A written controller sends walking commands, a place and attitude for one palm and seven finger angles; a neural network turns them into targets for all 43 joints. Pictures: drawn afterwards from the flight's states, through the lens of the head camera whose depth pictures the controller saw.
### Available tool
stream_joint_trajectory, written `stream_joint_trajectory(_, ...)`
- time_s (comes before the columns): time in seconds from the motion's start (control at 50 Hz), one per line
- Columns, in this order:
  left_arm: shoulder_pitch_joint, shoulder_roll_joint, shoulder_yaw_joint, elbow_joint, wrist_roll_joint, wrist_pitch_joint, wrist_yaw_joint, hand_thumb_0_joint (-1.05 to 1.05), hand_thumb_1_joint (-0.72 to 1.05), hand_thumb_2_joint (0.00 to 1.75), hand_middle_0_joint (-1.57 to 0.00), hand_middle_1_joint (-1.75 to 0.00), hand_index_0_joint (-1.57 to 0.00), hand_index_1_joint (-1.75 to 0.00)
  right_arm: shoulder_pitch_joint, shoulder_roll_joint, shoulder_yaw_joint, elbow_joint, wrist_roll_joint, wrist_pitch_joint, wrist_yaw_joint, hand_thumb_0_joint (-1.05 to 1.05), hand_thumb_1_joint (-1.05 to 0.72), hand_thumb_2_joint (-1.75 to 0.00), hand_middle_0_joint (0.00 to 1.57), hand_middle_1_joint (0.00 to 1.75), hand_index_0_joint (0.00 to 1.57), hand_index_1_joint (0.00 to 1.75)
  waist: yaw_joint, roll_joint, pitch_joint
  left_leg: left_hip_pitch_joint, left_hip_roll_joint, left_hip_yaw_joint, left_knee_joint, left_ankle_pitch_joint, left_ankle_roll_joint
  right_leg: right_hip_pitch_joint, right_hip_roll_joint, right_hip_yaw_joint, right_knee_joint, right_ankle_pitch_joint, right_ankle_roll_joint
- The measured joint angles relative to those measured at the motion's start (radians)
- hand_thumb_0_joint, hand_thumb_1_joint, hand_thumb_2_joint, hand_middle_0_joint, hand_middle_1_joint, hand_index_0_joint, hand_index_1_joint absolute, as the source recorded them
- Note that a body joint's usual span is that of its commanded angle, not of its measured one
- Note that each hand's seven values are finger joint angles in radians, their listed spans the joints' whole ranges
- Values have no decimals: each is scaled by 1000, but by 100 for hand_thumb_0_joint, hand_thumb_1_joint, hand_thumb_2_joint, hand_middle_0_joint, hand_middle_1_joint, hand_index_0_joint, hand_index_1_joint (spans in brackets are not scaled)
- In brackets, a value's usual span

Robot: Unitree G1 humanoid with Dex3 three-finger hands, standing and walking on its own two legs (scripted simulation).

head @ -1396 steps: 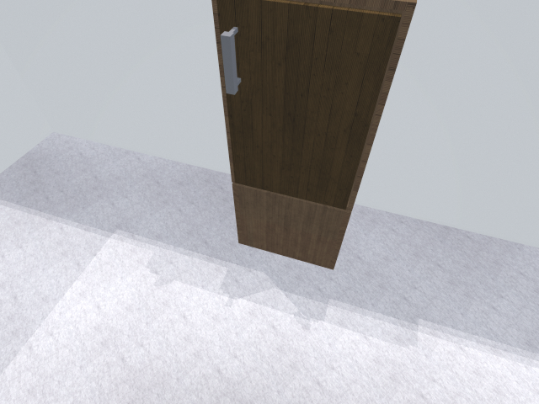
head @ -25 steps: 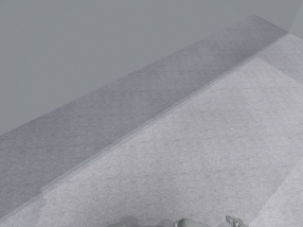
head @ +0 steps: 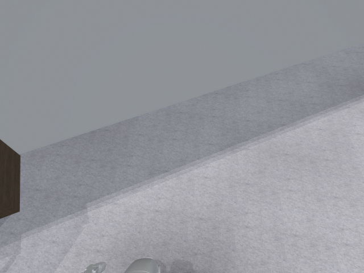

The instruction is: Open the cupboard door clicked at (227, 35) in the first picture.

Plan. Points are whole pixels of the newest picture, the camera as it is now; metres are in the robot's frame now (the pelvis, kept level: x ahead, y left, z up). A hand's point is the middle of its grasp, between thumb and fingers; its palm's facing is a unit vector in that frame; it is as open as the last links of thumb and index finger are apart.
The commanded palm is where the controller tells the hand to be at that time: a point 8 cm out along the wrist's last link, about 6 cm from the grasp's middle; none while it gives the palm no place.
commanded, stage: turn to face it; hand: left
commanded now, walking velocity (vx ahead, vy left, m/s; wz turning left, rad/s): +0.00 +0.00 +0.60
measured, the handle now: out of the picture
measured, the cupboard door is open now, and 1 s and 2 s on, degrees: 42 42 42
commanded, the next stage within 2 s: take the last steps up to it in 1.68 s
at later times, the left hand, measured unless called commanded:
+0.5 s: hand out of the picture +0.06 +0.24 -0.16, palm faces +0.29 -0.92 -0.27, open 7.4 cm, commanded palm none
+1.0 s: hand out of the picture -0.07 +0.22 -0.19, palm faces +0.60 -0.76 -0.25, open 7.4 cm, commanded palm none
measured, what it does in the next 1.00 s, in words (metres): steps on the spot, turning left: left foot, then right foot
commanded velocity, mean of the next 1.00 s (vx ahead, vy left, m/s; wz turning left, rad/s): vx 0.00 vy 0.00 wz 0.60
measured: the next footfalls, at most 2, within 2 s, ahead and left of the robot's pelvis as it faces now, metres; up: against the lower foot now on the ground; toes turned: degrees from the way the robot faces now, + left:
left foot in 0.14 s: +0.03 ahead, +0.13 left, +0.00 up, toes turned +12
right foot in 0.54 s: +0.10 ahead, -0.11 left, +0.00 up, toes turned +16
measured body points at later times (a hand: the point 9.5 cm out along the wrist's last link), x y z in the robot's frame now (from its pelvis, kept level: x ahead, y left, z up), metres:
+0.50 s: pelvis +0.02 +0.01 -0.01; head +0.06 +0.02 +0.44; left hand +0.05 +0.29 -0.14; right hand +0.15 -0.22 -0.15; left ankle -0.01 +0.13 -0.74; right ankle +0.05 -0.12 -0.72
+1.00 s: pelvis +0.01 +0.01 -0.02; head +0.04 +0.06 +0.43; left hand -0.10 +0.26 -0.17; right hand +0.25 -0.14 -0.14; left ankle -0.04 +0.10 -0.74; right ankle +0.06 -0.12 -0.69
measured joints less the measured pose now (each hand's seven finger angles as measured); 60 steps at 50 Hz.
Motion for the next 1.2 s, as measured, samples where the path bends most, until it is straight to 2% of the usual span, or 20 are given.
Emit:
stream_joint_trajectory(0.08,20,14,10,10,3,-2,-3,0,91,90,-20,-30,-20,-30,-29,11,11,-10,4,-8,2,1,-91,-90,20,30,20,29,23,-28,11,72,2,38,-207,-1,11,3,-30,-51,30,-24,15)
stream_joint_trajectory(0.12,34,31,19,18,0,3,-6,0,91,90,-20,-30,-20,-30,-41,13,15,-24,3,-17,4,1,-91,-90,20,30,20,29,30,-39,10,124,-3,57,-340,74,21,-10,-48,-74,79,-53,30)
stream_joint_trajectory(0.14,48,37,24,17,-4,9,-9,0,91,90,-20,-30,-20,-30,-40,7,17,-37,1,-26,6,1,-91,-90,20,30,20,29,30,-32,-2,152,2,54,-415,140,44,-30,-51,-86,124,-75,38)
stream_joint_trajectory(0.2,40,74,40,37,-7,48,-6,0,91,90,-20,-30,-20,-30,-54,20,20,-52,-6,-49,-5,1,-91,-90,20,30,20,29,34,-53,-2,112,-16,35,-363,124,109,-151,-28,24,399,-254,70)
stream_joint_trajectory(0.28,13,94,52,55,-7,63,-6,1,91,90,-20,-29,-20,-30,-36,29,30,-55,-9,-59,-27,0,-90,-90,20,30,20,29,39,-45,-11,137,-26,-2,-424,156,108,-259,22,124,605,-175,85)
stream_joint_trajectory(0.38,-12,92,49,31,-9,54,-11,1,91,90,-19,-29,-19,-30,-6,30,35,-39,-11,-56,-30,0,-90,-90,20,30,20,29,37,-18,-21,172,-36,-52,-500,202,107,-263,45,164,516,-122,92)
stream_joint_trajectory(0.48,-41,74,39,4,-13,44,-10,1,91,90,-19,-29,-19,-30,20,29,27,-27,-14,-41,-25,1,-90,-90,21,30,20,29,15,13,-23,161,-43,-113,-486,201,86,-177,81,166,286,-123,81)
stream_joint_trajectory(0.52,-46,64,32,-8,-16,31,-10,1,91,90,-19,-29,-19,-30,30,25,21,-23,-11,-33,-25,1,-90,-90,21,30,20,29,9,26,-26,144,-50,-139,-453,187,72,-111,98,155,145,-59,73)
stream_joint_trajectory(0.54,-42,62,28,-18,-14,20,-9,0,91,90,-19,-29,-20,-30,39,24,17,-23,-7,-30,-24,1,-90,-90,21,30,20,29,9,23,-33,126,-62,-148,-422,173,64,-74,95,152,59,-15,60)
stream_joint_trajectory(0.6,-44,30,15,-21,-5,2,-1,0,91,90,-20,-29,-20,-30,27,3,0,-10,-2,-13,-20,1,-90,-90,20,30,20,29,6,49,-13,29,-74,-131,-134,-23,47,-64,84,114,81,-16,3)
stream_joint_trajectory(0.64,-33,13,9,-20,-5,3,2,0,91,90,-20,-29,-20,-30,19,-6,-6,-4,-4,-4,-15,1,-90,-90,20,30,20,29,3,48,-6,-26,-66,-91,57,-26,34,-38,66,91,62,-17,-7)
stream_joint_trajectory(0.68,-18,3,5,-14,-4,5,3,0,91,90,-20,-29,-20,-30,13,-8,-8,-2,-4,1,-8,1,-90,-90,20,30,20,29,-3,39,-5,-50,-45,-57,135,3,19,-14,50,68,31,-7,-6)
stream_joint_trajectory(0.76,3,-1,2,-1,0,6,0,0,91,90,-20,-30,-20,-30,1,2,-3,-3,-1,3,2,1,-91,-90,20,30,20,29,-2,2,-4,-14,-10,-8,23,6,3,17,12,17,-3,1,2)
stream_joint_trajectory(0.84,18,15,10,6,4,2,-5,0,91,90,-20,-30,-20,-30,-23,10,6,-10,3,-5,5,1,-91,-90,20,30,20,29,20,-30,7,65,-1,28,-191,-3,9,14,-25,-30,27,-22,18)
stream_joint_trajectory(0.9,45,36,22,12,-3,9,-11,0,91,90,-20,-30,-20,-30,-31,5,14,-33,1,-25,7,1,-91,-90,20,30,20,29,27,-35,-3,154,0,42,-416,153,35,-20,-50,-64,120,-72,41)
stream_joint_trajectory(0.92,48,47,28,18,-8,17,-13,0,91,90,-20,-30,-20,-30,-36,6,12,-39,-2,-36,5,1,-91,-90,20,30,20,29,24,-39,-8,141,-7,34,-414,182,59,-56,-56,-48,201,-141,57)
stream_joint_trajectory(0.96,39,72,39,32,-7,45,-7,0,91,90,-20,-30,-20,-30,-43,15,17,-47,-7,-49,-3,1,-91,-90,20,30,20,29,30,-52,-4,114,-18,22,-365,150,95,-137,-29,38,393,-254,68)
stream_joint_trajectory(1.04,12,94,53,52,-7,63,-6,1,91,90,-20,-29,-20,-30,-25,27,28,-51,-12,-59,-27,1,-90,-90,20,30,20,29,35,-40,-16,134,-30,-16,-420,166,100,-244,24,129,591,-187,79)
stream_joint_trajectory(1.1,-5,96,53,39,-9,58,-8,1,91,90,-19,-29,-19,-30,-11,30,35,-42,-12,-58,-30,0,-90,-90,20,30,20,29,37,-25,-19,156,-38,-44,-476,202,102,-261,41,155,564,-143,85)
stream_joint_trajectory(1.2,-33,81,44,10,-12,50,-9,1,91,90,-19,-29,-19,-30,12,30,32,-28,-16,-44,-25,1,-90,-90,20,30,20,29,22,10,-24,156,-45,-105,-495,223,86,-205,71,167,365,-139,80)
